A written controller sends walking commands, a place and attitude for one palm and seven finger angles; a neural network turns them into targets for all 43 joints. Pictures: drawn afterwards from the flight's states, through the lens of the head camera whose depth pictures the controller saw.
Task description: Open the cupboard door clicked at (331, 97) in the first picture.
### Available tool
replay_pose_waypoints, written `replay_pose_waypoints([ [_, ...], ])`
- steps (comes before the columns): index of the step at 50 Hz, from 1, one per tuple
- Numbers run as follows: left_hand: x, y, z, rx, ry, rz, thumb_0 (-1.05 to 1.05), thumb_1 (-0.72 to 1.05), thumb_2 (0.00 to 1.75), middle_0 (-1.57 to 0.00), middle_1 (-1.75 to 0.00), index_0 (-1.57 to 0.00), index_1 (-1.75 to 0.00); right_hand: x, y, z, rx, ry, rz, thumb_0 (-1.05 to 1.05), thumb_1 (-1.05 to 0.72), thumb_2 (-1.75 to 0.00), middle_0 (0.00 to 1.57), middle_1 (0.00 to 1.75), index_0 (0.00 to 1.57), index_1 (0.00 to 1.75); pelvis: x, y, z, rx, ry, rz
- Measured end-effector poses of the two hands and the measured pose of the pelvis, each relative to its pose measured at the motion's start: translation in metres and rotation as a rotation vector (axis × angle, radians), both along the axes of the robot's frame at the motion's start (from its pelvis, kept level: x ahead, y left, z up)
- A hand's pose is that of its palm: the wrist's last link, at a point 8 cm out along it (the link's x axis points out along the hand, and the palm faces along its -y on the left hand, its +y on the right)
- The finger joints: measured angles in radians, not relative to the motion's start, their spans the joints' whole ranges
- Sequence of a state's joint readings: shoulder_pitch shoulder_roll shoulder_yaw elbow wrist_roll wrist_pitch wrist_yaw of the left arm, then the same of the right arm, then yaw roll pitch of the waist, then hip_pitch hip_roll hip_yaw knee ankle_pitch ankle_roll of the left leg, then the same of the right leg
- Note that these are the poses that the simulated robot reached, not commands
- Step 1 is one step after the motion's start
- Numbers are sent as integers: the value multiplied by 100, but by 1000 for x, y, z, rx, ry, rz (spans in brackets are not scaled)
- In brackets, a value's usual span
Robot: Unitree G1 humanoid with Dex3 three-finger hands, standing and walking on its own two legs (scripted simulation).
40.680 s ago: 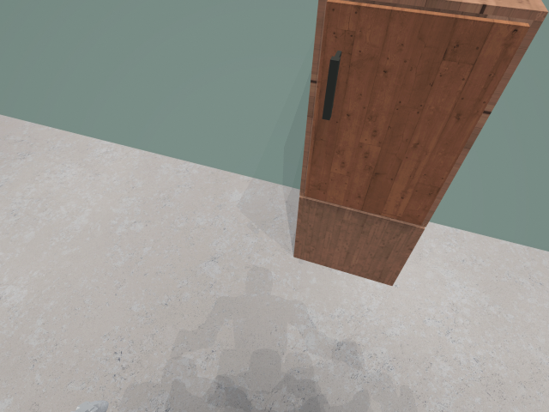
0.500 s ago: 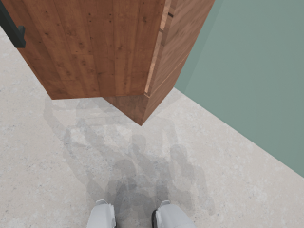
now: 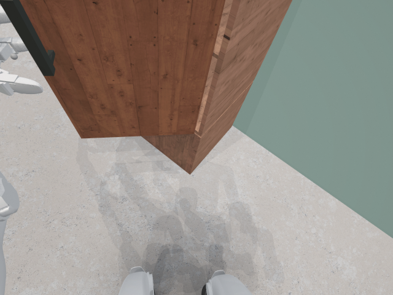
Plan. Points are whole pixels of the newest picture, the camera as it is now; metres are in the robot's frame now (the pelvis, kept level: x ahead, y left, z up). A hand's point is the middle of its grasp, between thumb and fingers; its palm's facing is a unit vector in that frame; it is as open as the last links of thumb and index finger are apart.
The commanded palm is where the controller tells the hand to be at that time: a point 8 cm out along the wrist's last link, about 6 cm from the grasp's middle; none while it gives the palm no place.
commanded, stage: slide the fingers in behind the handle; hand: left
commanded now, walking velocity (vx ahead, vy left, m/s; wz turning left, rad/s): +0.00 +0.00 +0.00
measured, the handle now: (33, 32) +0.58 +0.25 +0.13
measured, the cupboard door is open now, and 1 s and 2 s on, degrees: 45 45 45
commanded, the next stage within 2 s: close the thumb around the handle in 0.92 s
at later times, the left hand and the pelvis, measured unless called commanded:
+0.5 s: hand (40, 53) +0.53 +0.23 +0.13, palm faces +0.03 -1.00 +0.02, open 14.0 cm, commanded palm +0.51 +0.27 +0.12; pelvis +0.00 -0.02 +0.00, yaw +0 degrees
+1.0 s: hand (38, 56) +0.53 +0.24 +0.13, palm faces +0.03 -1.00 +0.02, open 14.0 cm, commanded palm +0.52 +0.28 +0.12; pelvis +0.00 -0.01 +0.00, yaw +0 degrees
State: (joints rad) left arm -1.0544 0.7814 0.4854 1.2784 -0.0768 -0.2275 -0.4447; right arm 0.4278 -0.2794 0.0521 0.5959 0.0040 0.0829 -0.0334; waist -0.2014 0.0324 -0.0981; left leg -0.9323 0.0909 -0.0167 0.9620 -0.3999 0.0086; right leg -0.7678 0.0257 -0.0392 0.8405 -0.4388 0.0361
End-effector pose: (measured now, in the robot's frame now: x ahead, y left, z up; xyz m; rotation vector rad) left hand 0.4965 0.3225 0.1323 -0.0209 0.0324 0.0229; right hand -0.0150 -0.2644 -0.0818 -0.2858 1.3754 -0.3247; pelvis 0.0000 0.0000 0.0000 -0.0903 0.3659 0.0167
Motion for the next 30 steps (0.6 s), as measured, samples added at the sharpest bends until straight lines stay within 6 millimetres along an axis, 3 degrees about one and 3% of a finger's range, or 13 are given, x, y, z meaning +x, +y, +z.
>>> replay_pose_waypoints([
  [18, 6, -31, -1, -3, 10, 1, -1, -50, 30, -30, -120, -30, -120, -19, -15, -3, 1, 29, -26, 1, -91, -89, 20, 30, 20, 30, -5, -14, -1, 11, -1, -1],
  [30, 9, -38, -2, 5, 0, 2, -1, -50, 30, -30, -120, -30, -120, -28, -15, -1, 10, 51, -53, 1, -91, -89, 20, 30, 20, 30, -1, -17, 1, 15, 1, -10],
])
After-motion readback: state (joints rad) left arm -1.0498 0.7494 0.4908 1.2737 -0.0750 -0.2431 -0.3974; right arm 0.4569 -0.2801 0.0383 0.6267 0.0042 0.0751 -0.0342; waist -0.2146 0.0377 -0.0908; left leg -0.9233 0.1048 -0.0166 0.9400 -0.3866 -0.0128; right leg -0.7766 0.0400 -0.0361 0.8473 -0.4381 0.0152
